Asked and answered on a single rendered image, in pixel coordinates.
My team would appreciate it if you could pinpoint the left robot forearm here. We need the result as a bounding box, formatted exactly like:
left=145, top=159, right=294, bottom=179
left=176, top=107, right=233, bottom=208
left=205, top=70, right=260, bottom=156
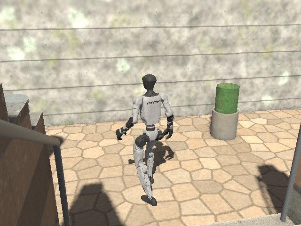
left=119, top=117, right=134, bottom=134

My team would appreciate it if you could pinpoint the robot left hand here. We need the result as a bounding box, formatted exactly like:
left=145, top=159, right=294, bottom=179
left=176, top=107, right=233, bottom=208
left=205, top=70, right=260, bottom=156
left=116, top=129, right=126, bottom=140

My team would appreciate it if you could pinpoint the robot left upper arm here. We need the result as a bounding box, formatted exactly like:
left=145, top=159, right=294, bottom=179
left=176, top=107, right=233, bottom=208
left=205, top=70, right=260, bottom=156
left=132, top=96, right=143, bottom=124

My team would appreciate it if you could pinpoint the robot right hand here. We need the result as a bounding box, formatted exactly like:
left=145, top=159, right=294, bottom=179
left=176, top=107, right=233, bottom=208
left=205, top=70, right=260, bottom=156
left=163, top=127, right=173, bottom=139

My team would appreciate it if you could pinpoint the right robot forearm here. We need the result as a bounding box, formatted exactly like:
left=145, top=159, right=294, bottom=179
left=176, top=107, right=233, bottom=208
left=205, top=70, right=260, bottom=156
left=167, top=115, right=174, bottom=129

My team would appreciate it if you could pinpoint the robot right upper arm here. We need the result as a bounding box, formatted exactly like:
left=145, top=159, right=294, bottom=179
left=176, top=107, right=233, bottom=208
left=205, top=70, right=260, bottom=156
left=159, top=93, right=173, bottom=117

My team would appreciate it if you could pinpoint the robot head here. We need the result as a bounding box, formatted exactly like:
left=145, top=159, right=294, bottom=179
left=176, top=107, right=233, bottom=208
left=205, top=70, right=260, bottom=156
left=142, top=74, right=158, bottom=97

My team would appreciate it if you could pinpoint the left robot foot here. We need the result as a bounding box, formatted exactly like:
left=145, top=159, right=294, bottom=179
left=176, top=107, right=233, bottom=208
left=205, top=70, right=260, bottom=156
left=141, top=195, right=157, bottom=206

